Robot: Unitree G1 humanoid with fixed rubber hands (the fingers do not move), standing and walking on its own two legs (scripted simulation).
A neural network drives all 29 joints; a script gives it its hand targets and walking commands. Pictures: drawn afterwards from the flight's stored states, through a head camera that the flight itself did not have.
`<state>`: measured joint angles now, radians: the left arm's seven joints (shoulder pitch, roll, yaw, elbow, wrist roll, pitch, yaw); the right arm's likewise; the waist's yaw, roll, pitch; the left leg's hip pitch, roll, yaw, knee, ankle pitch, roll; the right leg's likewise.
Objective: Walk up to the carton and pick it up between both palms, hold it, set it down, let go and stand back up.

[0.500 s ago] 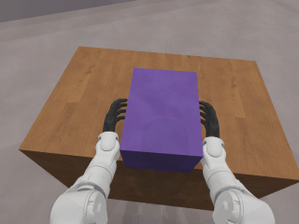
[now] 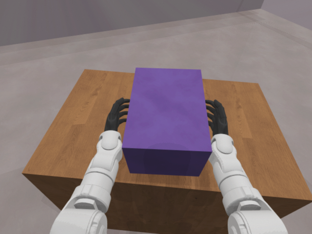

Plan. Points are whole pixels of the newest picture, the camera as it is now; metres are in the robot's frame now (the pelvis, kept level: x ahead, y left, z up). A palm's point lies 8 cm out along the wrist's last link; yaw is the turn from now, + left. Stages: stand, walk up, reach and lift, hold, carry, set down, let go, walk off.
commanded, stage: reach and lift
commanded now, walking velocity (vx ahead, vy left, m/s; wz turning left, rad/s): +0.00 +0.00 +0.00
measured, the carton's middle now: (166, 120) +0.43 -0.04 +0.07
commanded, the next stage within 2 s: hold in 1.60 s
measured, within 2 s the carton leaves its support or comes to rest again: neither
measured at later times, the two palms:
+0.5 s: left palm (94, 129) +0.35 +0.13 +0.14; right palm (217, 133) +0.34 -0.15 +0.13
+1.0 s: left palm (93, 121) +0.35 +0.13 +0.17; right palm (221, 125) +0.34 -0.15 +0.16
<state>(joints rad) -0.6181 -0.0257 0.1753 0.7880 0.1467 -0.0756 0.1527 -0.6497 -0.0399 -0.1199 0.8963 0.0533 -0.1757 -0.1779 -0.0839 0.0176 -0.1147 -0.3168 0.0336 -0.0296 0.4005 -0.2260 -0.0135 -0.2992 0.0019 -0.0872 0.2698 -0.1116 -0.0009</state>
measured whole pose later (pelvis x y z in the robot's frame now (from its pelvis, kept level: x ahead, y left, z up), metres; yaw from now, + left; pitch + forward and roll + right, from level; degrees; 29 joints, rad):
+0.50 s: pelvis -0.01 +0.01 +0.00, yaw +0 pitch -5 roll -2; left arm -0.49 -0.08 0.17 0.23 0.25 0.45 0.08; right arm -0.53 -0.02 -0.06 0.55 0.13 0.17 -0.20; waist -0.08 -0.05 0.03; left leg -0.06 0.01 -0.04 0.39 -0.23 0.00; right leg -0.04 -0.01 -0.08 0.25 -0.12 0.02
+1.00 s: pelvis -0.03 +0.00 +0.00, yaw +0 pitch -7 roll -1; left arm -0.61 -0.07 0.25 0.29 0.30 0.54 0.02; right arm -0.66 -0.01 -0.11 0.63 0.11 0.22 -0.20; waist -0.07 -0.05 0.04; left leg -0.03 0.01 -0.03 0.34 -0.19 -0.01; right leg -0.04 -0.01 -0.07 0.26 -0.10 0.01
